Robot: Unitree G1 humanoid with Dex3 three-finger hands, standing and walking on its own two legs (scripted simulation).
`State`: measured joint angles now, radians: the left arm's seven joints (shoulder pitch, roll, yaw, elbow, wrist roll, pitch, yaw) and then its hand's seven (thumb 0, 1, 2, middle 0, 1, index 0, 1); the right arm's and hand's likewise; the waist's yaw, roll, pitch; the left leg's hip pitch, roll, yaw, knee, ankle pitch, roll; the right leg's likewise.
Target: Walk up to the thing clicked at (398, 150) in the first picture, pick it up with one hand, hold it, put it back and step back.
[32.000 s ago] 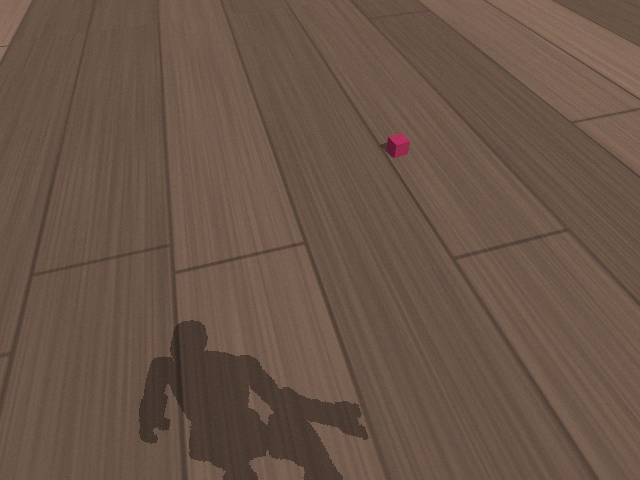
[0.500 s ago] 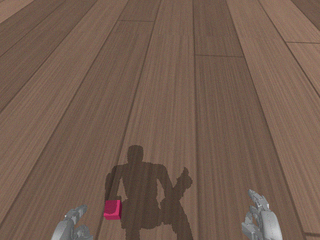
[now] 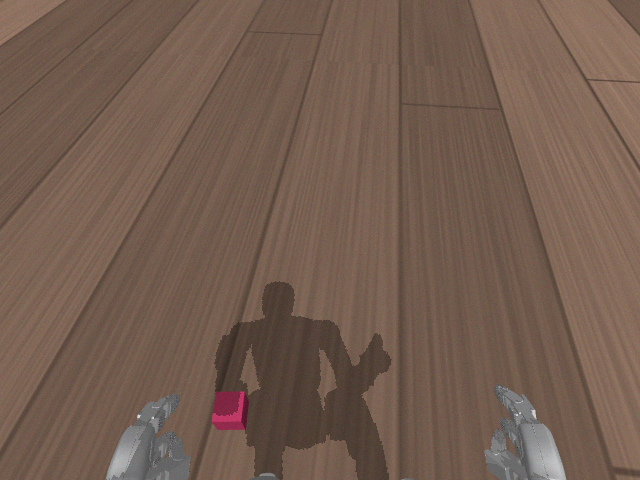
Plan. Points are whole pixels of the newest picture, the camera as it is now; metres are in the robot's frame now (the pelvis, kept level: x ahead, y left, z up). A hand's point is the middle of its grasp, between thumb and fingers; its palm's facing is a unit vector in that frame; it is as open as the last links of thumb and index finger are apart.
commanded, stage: stand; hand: left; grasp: from above
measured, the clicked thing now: (231, 410) +0.42 +0.27 -0.68
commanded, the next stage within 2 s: none
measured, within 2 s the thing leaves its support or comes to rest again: neither
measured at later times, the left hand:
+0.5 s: hand out of the picture +0.04 +0.24 -0.11, palm faces +0.05 -0.94 -0.33, open 7.4 cm
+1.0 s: hand out of the picture +0.03 +0.25 -0.10, palm faces +0.04 -0.94 -0.35, open 7.4 cm
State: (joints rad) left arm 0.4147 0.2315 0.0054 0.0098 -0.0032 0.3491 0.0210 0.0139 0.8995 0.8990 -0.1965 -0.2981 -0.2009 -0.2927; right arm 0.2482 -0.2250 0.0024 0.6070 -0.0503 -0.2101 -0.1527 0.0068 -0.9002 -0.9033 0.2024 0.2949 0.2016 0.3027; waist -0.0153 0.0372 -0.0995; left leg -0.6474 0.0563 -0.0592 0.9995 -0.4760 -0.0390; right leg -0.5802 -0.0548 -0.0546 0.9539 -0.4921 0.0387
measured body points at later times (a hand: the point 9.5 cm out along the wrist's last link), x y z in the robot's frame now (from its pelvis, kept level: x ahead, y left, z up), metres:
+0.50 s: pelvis +0.00 +0.00 +0.05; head +0.01 +0.00 +0.50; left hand +0.03 +0.29 -0.09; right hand +0.08 -0.27 -0.09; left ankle +0.02 +0.14 -0.68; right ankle -0.01 -0.15 -0.68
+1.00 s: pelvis -0.01 +0.00 +0.06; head -0.01 -0.01 +0.51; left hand +0.03 +0.30 -0.08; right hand +0.06 -0.29 -0.08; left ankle +0.02 +0.14 -0.68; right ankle -0.01 -0.15 -0.68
